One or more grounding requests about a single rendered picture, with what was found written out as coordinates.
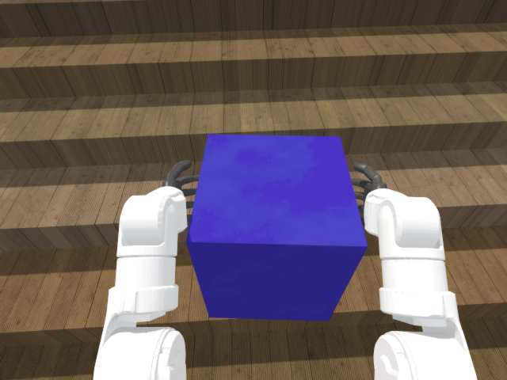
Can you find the right robot forearm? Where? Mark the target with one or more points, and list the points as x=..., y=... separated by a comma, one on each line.
x=415, y=286

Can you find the right robot hand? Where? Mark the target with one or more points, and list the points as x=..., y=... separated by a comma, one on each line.
x=376, y=183

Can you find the left robot forearm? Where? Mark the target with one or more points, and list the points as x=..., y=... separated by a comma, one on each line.
x=145, y=286

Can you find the right robot upper arm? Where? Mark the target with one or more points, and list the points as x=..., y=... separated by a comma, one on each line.
x=400, y=355

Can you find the carton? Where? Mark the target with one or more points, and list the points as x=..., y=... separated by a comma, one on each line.
x=275, y=232

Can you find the left robot upper arm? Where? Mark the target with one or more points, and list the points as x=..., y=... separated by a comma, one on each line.
x=142, y=353

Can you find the left robot hand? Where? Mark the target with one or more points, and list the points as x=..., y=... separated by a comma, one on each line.
x=173, y=180

